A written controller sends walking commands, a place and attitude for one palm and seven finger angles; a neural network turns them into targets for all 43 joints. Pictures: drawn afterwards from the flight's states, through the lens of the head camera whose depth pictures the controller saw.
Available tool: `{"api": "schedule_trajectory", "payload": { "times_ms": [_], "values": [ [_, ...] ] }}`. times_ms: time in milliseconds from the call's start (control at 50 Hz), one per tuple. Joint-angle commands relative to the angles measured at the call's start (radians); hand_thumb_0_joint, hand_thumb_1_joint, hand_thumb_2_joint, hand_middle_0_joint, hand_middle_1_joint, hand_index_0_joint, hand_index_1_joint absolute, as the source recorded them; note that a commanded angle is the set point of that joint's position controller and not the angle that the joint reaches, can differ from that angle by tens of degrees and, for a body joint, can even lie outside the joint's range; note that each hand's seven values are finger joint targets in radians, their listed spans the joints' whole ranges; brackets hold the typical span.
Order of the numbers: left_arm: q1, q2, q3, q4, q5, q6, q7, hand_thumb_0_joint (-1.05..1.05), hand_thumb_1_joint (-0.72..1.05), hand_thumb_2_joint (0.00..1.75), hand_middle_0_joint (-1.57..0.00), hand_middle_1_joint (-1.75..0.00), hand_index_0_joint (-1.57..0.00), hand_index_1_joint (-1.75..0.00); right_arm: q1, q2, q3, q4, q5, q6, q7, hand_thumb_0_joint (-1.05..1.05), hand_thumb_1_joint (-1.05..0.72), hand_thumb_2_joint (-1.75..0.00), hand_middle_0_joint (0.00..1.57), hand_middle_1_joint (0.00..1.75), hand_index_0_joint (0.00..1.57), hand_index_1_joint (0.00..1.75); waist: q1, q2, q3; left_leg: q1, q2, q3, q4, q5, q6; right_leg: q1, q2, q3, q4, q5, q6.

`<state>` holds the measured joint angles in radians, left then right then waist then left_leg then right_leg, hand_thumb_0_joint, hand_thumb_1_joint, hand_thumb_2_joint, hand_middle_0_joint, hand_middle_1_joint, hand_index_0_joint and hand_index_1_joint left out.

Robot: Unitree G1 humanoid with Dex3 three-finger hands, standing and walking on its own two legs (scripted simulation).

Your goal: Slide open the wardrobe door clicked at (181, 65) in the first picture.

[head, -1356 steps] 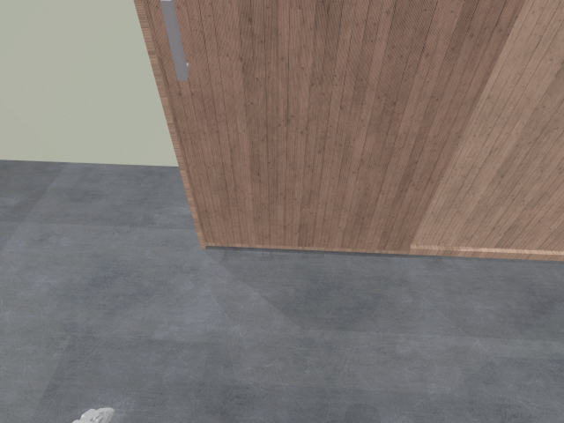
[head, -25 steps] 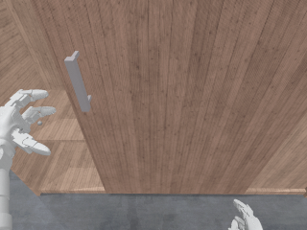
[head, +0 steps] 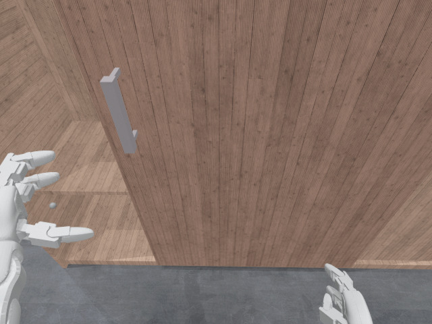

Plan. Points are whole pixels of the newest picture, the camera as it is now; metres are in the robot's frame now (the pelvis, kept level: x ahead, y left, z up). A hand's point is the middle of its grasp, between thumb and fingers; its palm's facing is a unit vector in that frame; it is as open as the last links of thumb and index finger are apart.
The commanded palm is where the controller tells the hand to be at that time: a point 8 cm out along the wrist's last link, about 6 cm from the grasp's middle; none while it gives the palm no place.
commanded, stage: draw the hand back to the body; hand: left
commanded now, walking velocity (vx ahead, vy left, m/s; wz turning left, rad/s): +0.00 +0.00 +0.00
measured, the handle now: (123, 112) +0.49 +0.27 +0.15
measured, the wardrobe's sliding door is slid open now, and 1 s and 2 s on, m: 0.45 0.45 0.45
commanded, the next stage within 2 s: step back with the hand held close in 0.90 s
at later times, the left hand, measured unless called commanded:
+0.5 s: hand (59, 209) +0.23 +0.26 +0.16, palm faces +0.41 -0.83 -0.38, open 9.0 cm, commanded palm +0.17 +0.30 +0.17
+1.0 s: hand (71, 219) +0.21 +0.24 +0.16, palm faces +0.42 -0.82 -0.39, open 7.4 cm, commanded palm +0.17 +0.28 +0.18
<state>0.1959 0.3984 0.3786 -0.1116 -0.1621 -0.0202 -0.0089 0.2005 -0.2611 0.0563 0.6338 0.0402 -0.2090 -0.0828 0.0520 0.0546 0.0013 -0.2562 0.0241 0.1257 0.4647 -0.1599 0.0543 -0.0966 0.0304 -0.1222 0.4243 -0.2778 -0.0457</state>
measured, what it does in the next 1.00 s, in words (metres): stands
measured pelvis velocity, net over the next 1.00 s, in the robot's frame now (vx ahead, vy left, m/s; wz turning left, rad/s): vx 0.03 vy -0.02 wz -0.01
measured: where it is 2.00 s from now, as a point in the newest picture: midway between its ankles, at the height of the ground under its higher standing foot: outside the picture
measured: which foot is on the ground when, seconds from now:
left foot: down 0.00-1.00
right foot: down 0.00-1.00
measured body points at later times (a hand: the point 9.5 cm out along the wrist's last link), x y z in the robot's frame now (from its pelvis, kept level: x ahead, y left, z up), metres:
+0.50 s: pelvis +0.03 +0.01 +0.01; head +0.00 -0.01 +0.45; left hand +0.20 +0.31 +0.18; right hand +0.22 -0.22 -0.07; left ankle +0.06 +0.08 -0.74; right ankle -0.02 -0.09 -0.74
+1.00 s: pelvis +0.03 -0.02 +0.01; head +0.00 -0.05 +0.45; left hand +0.18 +0.28 +0.18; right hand +0.21 -0.24 -0.08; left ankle +0.06 +0.08 -0.74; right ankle -0.02 -0.09 -0.74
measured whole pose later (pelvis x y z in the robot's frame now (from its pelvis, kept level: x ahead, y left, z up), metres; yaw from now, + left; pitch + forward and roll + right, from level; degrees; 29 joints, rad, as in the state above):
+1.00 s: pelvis +0.03 -0.02 +0.01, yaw +0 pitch -5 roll +0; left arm 0.48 0.36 0.32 -0.38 -0.10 -0.06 0.09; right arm 0.19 -0.24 0.02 0.64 0.01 -0.08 -0.06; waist 0.07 0.06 0.01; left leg -0.13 0.02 0.12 0.38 -0.16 0.02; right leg 0.04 0.04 -0.11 0.32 -0.27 -0.07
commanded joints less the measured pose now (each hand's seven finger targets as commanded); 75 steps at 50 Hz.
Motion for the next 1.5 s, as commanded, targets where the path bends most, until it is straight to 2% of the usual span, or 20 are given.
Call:
{"api": "schedule_trajectory", "payload": {
  "times_ms": [0, 20, 100, 180, 260, 380, 500, 660, 820, 900, 980, 1000, 1020, 1040, 1060, 1120, 1180, 1280, 1380, 1480],
  "values": [
    [-0.14, 0.242, 0.114, -0.306, 0.038, -0.117, 0.107, 0.0, -0.01, 0.46, -0.23, -0.83, -0.23, -0.83, -0.116, -0.123, -0.067, -0.14, -0.011, -0.038, -0.006, 0.0, -0.9, -0.9, 0.2, 0.3, 0.2, 0.3, 0.007, 0.022, -0.145, 0.24, 0.023, -0.158, -0.108, -0.055, -0.015, -0.134, -0.043, 0.128, -0.133, 0.049, 0.017],
    [-0.12, 0.203, 0.082, -0.31, 0.042, -0.119, 0.112, 0.0, 0.03, 0.48, -0.23, -0.81, -0.23, -0.81, -0.117, -0.116, -0.066, -0.137, -0.011, -0.032, -0.006, 0.0, -0.9, -0.9, 0.2, 0.3, 0.2, 0.3, 0.002, 0.034, -0.132, 0.25, 0.026, -0.16, -0.118, -0.05, -0.018, -0.13, -0.041, 0.122, -0.128, 0.055, 0.017],
    [-0.114, 0.19, 0.061, -0.346, 0.063, -0.117, 0.133, 0.0, 0.17, 0.55, -0.22, -0.73, -0.22, -0.73, -0.122, -0.116, -0.065, -0.13, -0.015, -0.012, -0.003, 0.0, -0.9, -0.9, 0.2, 0.3, 0.2, 0.3, 0.002, 0.064, -0.103, 0.271, 0.026, -0.168, -0.141, -0.02, -0.022, -0.117, -0.033, 0.116, -0.134, 0.089, 0.014],
    [-0.029, 0.146, 0.032, -0.356, 0.067, -0.108, 0.133, 0.0, 0.32, 0.62, -0.22, -0.64, -0.22, -0.64, -0.131, -0.107, -0.067, -0.133, -0.019, 0.01, 0.003, 0.0, -0.9, -0.9, 0.2, 0.3, 0.2, 0.3, 0.005, 0.024, -0.07, 0.27, 0.031, -0.166, -0.146, 0.047, -0.026, -0.087, -0.03, 0.11, -0.136, 0.122, 0.012],
    [0.069, 0.177, 0.075, -0.378, 0.069, -0.104, 0.128, 0.0, 0.47, 0.69, -0.22, -0.55, -0.22, -0.55, -0.136, -0.112, -0.072, -0.145, -0.026, 0.032, 0.013, 0.0, -0.9, -0.9, 0.2, 0.3, 0.2, 0.3, 0.026, 0.0, -0.092, 0.278, 0.029, -0.158, -0.136, 0.134, -0.028, -0.055, -0.027, 0.108, -0.141, 0.179, 0.011],
    [0.165, 0.155, 0.069, -0.465, 0.063, -0.095, 0.12, 0.0, 0.68, 0.8, -0.21, -0.43, -0.21, -0.43, -0.134, -0.096, -0.074, -0.171, -0.03, 0.057, 0.026, 0.0, -0.9, -0.9, 0.2, 0.3, 0.2, 0.3, 0.023, 0.029, -0.085, 0.277, 0.03, -0.144, -0.116, 0.221, -0.034, -0.031, -0.034, 0.107, -0.132, 0.236, 0.014],
    [0.181, 0.151, 0.06, -0.518, 0.066, -0.094, 0.119, 0.0, 0.9, 0.9, -0.2, -0.3, -0.2, -0.3, -0.135, -0.094, -0.073, -0.178, -0.031, 0.066, 0.028, 0.0, -0.9, -0.9, 0.2, 0.3, 0.2, 0.3, 0.018, 0.038, -0.056, 0.273, 0.026, -0.138, -0.114, 0.18, -0.033, -0.058, -0.03, 0.107, -0.148, 0.216, 0.017],
    [0.17, 0.151, 0.063, -0.472, 0.063, -0.089, 0.122, 0.0, 0.9, 0.9, -0.2, -0.3, -0.2, -0.3, -0.143, -0.094, -0.076, -0.169, -0.03, 0.077, 0.016, 0.0, -0.9, -0.9, 0.2, 0.3, 0.2, 0.3, 0.016, -0.016, -0.033, 0.267, 0.016, -0.121, -0.111, 0.146, -0.019, -0.066, -0.035, 0.115, -0.175, 0.216, 0.023],
    [0.168, 0.146, 0.051, -0.493, 0.063, -0.104, 0.124, 0.0, 0.9, 0.9, -0.2, -0.3, -0.2, -0.3, -0.152, -0.083, -0.075, -0.165, -0.033, 0.071, 0.01, 0.0, -0.9, -0.9, 0.2, 0.3, 0.2, 0.3, 0.019, 0.028, -0.042, 0.277, 0.004, -0.113, -0.106, 0.138, -0.015, -0.053, -0.046, 0.126, -0.183, 0.227, 0.026],
    [0.181, 0.165, 0.077, -0.473, 0.057, -0.108, 0.122, 0.0, 0.9, 0.9, -0.2, -0.3, -0.2, -0.3, -0.158, -0.084, -0.076, -0.163, -0.036, 0.073, 0.009, 0.0, -0.9, -0.9, 0.2, 0.3, 0.2, 0.3, 0.025, -0.026, -0.027, 0.257, -0.002, -0.106, -0.102, 0.132, -0.01, -0.051, -0.052, 0.133, -0.196, 0.247, 0.034],
    [0.208, 0.153, 0.073, -0.46, 0.054, -0.114, 0.117, 0.0, 0.9, 0.9, -0.2, -0.3, -0.2, -0.3, -0.158, -0.079, -0.08, -0.159, -0.033, 0.074, 0.007, 0.0, -0.9, -0.9, 0.2, 0.3, 0.2, 0.3, 0.024, -0.001, -0.029, 0.267, -0.001, -0.094, -0.098, 0.141, -0.008, -0.047, -0.059, 0.14, -0.196, 0.27, 0.039],
    [0.111, 0.179, 0.079, -0.496, 0.055, -0.122, 0.12, 0.0, 0.9, 0.9, -0.2, -0.3, -0.2, -0.3, -0.167, -0.082, -0.077, -0.156, -0.031, 0.074, 0.006, 0.0, -0.9, -0.9, 0.2, 0.3, 0.2, 0.3, 0.02, 0.014, -0.032, 0.27, -0.006, -0.094, -0.094, 0.131, -0.008, -0.058, -0.059, 0.145, -0.205, 0.26, 0.04],
    [0.021, 0.298, 0.191, -0.56, 0.068, -0.161, 0.133, 0.0, 0.9, 0.9, -0.2, -0.3, -0.2, -0.3, -0.17, -0.095, -0.075, -0.196, -0.023, 0.1, 0.009, 0.0, -0.9, -0.9, 0.2, 0.3, 0.2, 0.3, -0.004, -0.038, 0.052, 0.211, 0.023, -0.091, -0.015, 0.065, 0.013, -0.21, -0.123, 0.217, -0.253, 0.348, 0.109],
    [0.119, 0.209, 0.124, -0.464, 0.073, -0.161, 0.127, 0.0, 0.9, 0.9, -0.2, -0.3, -0.2, -0.3, -0.164, -0.075, -0.071, -0.175, -0.031, 0.119, 0.007, 0.0, -0.9, -0.9, 0.2, 0.3, 0.2, 0.3, -0.012, -0.112, 0.032, 0.183, 0.015, -0.092, 0.021, 0.059, 0.015, -0.199, -0.148, 0.197, -0.231, 0.417, 0.132],
    [0.131, 0.213, 0.122, -0.467, 0.078, -0.16, 0.125, 0.0, 0.9, 0.9, -0.2, -0.3, -0.2, -0.3, -0.175, -0.076, -0.074, -0.188, -0.03, 0.127, 0.007, 0.0, -0.9, -0.9, 0.2, 0.3, 0.2, 0.3, -0.004, -0.138, 0.018, 0.181, 0.009, -0.083, 0.036, 0.076, 0.015, -0.19, -0.156, 0.194, -0.215, 0.529, 0.15],
    [0.231, 0.152, 0.08, -0.437, 0.085, -0.153, 0.12, 0.0, 0.9, 0.9, -0.2, -0.3, -0.2, -0.3, -0.144, -0.082, -0.081, -0.21, -0.023, 0.163, 0.012, 0.0, -0.9, -0.9, 0.2, 0.3, 0.2, 0.3, -0.013, -0.119, -0.08, 0.165, 0.012, -0.061, 0.038, 0.151, 0.02, -0.122, -0.155, 0.161, -0.126, 0.665, 0.177],
    [0.267, 0.17, 0.092, -0.531, 0.085, -0.154, 0.129, 0.0, 0.9, 0.9, -0.2, -0.3, -0.2, -0.3, -0.14, -0.091, -0.086, -0.233, -0.017, 0.186, 0.006, 0.0, -0.9, -0.9, 0.2, 0.3, 0.2, 0.3, -0.016, -0.006, -0.156, 0.205, 0.036, -0.067, 0.017, 0.262, 0.025, -0.119, -0.135, 0.149, -0.073, 0.598, 0.173],
    [0.328, 0.234, 0.162, -0.597, 0.077, -0.158, 0.147, 0.0, 0.9, 0.9, -0.2, -0.3, -0.2, -0.3, -0.136, -0.082, -0.087, -0.27, -0.015, 0.209, -0.005, 0.0, -0.9, -0.9, 0.2, 0.3, 0.2, 0.3, -0.017, -0.067, -0.158, 0.146, 0.056, -0.094, 0.011, 0.251, 0.015, -0.125, -0.121, 0.161, -0.06, 0.469, 0.136],
    [0.351, 0.246, 0.186, -0.606, 0.071, -0.174, 0.16, 0.0, 0.9, 0.9, -0.2, -0.3, -0.2, -0.3, -0.116, -0.09, -0.093, -0.279, -0.015, 0.203, -0.01, 0.0, -0.9, -0.9, 0.2, 0.3, 0.2, 0.3, -0.025, -0.018, -0.143, 0.088, 0.073, -0.127, -0.013, 0.191, 0.01, -0.13, -0.113, 0.177, -0.045, 0.361, 0.113],
    [0.358, 0.22, 0.17, -0.608, 0.081, -0.192, 0.163, 0.0, 0.9, 0.9, -0.2, -0.3, -0.2, -0.3, -0.106, -0.11, -0.092, -0.276, -0.021, 0.168, -0.012, 0.0, -0.9, -0.9, 0.2, 0.3, 0.2, 0.3, -0.026, 0.077, -0.116, -0.057, 0.135, -0.239, -0.154, -0.099, 0.03, -0.077, -0.05, 0.15, 0.02, 0.093, 0.076]
  ]
}}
